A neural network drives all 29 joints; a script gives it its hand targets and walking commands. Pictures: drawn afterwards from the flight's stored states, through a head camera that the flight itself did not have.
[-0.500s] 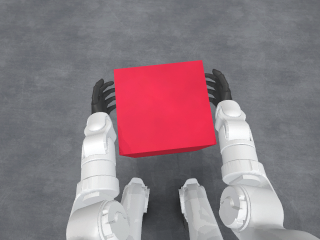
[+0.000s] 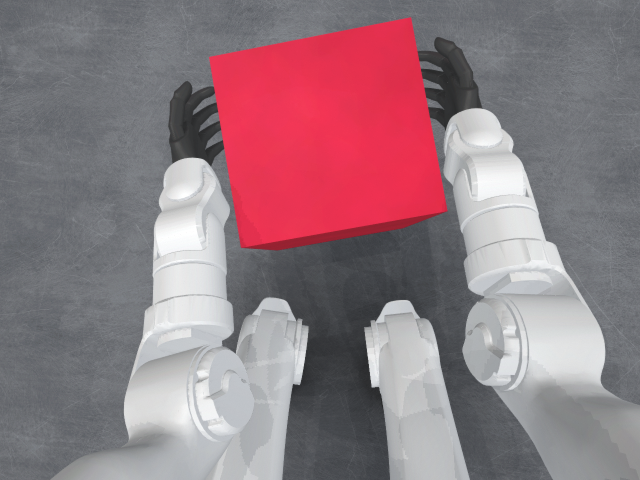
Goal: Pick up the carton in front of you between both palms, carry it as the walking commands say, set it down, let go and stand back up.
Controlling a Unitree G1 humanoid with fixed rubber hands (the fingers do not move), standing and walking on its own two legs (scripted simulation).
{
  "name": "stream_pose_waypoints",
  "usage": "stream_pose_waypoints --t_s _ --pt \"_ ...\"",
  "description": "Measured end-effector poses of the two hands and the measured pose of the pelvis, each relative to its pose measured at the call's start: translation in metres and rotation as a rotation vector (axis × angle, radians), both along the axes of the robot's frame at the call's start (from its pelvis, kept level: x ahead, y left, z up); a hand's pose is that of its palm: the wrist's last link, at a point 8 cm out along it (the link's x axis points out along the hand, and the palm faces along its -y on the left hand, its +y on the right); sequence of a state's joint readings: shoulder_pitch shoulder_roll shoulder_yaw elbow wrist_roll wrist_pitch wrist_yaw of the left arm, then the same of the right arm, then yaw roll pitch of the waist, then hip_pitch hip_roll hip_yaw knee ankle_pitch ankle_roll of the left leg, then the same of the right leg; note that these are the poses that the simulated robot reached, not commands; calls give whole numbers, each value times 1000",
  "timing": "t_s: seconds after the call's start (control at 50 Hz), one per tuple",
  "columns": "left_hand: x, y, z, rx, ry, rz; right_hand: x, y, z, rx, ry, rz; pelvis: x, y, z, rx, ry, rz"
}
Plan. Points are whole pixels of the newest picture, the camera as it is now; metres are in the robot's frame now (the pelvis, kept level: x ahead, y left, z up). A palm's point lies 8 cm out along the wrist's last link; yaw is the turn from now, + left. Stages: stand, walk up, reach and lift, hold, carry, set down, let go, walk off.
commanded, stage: set down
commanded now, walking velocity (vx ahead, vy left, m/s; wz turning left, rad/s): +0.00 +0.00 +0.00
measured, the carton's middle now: (328, 162) +0.49 +0.00 -0.20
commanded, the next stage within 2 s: none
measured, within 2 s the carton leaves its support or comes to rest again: rests again in 1.60 s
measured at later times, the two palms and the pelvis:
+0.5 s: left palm (225, 172) +0.49 +0.16 -0.25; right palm (422, 124) +0.55 -0.14 -0.25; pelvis +0.00 +0.00 -0.09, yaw +1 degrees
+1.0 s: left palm (226, 175) +0.49 +0.16 -0.26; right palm (420, 133) +0.55 -0.14 -0.27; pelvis -0.01 +0.00 -0.11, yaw +2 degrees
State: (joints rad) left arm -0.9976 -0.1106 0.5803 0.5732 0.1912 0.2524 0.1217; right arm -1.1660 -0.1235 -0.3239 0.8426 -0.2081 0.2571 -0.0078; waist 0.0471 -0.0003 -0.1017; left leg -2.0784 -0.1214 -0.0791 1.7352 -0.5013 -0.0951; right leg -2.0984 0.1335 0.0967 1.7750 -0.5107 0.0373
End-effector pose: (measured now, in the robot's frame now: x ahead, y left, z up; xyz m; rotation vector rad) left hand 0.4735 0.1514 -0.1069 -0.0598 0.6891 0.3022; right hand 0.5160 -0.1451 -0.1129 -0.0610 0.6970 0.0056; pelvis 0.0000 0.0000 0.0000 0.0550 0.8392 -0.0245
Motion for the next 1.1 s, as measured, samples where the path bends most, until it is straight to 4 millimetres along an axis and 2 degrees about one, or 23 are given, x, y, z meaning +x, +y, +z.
stream_pose_waypoints --t_s 0.38,0.46,0.6,0.8,1.1 --pt "13 1 -122 2 46 35 29 3 -121 -38 39 75 -10 -1 -75 15 -50 8" --pt "13 4 -139 -20 56 57 32 6 -136 -57 53 96 -7 -4 -86 13 -82 16" --pt "22 9 -141 -10 34 56 43 12 -137 -34 36 85 0 -2 -96 10 -96 18" --pt "16 4 -153 -9 77 16 26 4 -157 -44 81 81 0 -1 -102 7 -115 21" --pt "15 13 -160 -2 80 -13 30 9 -159 -28 87 114 -7 -6 -112 14 -175 21"
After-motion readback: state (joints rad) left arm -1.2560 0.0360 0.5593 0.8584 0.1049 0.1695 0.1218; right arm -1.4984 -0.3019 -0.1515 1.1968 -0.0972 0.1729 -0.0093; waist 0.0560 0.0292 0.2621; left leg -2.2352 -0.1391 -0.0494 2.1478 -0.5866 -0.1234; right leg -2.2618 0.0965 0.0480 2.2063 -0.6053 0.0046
